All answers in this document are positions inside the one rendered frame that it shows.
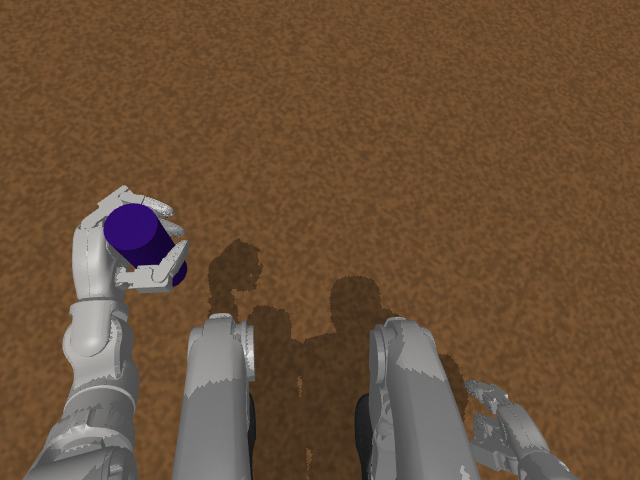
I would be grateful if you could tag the right robot hand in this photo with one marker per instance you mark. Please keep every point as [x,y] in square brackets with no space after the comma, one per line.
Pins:
[511,437]

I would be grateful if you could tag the right robot foot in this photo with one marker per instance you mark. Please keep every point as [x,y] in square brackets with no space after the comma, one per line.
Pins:
[364,435]

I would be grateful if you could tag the right robot arm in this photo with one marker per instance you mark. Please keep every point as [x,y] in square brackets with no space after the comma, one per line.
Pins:
[543,466]

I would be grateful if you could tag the can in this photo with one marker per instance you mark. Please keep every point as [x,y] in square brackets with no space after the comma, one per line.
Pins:
[137,234]

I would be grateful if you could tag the left robot hand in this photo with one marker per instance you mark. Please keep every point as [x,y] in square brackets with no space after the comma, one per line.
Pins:
[99,270]

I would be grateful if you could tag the left robot arm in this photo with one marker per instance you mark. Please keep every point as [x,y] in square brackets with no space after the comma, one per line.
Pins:
[94,440]

